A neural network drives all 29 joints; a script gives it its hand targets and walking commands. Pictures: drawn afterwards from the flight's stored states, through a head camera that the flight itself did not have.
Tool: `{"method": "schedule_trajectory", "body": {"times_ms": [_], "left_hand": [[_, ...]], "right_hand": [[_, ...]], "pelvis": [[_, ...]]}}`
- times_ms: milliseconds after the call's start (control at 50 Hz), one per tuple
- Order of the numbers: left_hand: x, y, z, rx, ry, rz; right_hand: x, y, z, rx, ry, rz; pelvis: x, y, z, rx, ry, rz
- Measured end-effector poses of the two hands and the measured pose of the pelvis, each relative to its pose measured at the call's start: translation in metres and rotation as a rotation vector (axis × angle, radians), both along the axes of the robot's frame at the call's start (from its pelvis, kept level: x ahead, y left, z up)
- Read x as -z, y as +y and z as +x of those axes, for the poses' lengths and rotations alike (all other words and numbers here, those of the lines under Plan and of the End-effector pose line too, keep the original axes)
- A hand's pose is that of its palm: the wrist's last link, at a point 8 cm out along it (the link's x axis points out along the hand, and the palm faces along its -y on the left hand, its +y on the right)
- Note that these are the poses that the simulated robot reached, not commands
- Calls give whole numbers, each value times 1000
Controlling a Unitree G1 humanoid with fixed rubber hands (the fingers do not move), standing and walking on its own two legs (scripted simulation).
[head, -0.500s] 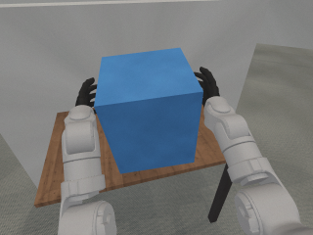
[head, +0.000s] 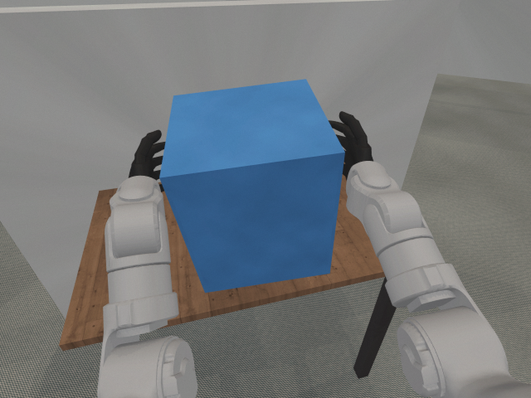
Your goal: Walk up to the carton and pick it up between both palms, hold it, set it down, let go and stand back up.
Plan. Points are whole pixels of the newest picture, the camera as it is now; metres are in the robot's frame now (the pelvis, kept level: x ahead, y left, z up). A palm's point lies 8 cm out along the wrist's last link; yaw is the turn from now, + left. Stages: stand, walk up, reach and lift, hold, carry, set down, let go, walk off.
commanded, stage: hold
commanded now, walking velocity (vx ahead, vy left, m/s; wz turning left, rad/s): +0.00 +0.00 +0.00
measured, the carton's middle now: (254, 187) +0.40 +0.01 +0.18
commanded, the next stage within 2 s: none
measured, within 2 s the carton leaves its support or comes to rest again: neither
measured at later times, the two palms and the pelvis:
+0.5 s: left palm (146, 185) +0.35 +0.17 +0.22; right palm (358, 167) +0.36 -0.14 +0.23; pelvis +0.00 +0.00 +0.00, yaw +0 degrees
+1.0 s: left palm (146, 184) +0.36 +0.17 +0.22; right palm (357, 165) +0.36 -0.14 +0.23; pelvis +0.00 +0.00 +0.00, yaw +0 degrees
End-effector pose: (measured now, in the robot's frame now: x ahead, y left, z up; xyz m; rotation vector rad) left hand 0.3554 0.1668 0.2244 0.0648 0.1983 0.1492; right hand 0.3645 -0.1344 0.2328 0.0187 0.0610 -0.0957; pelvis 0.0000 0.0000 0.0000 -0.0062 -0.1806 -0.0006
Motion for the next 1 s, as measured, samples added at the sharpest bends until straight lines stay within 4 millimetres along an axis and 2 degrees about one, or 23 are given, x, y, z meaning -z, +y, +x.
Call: {"method": "schedule_trajectory", "body": {"times_ms": [1000], "left_hand": [[1, -1, 0, 2, -2, 2]], "right_hand": [[1, -1, 0, 3, -1, 4]], "pelvis": [[0, 0, 2, 0, -1, 0]]}}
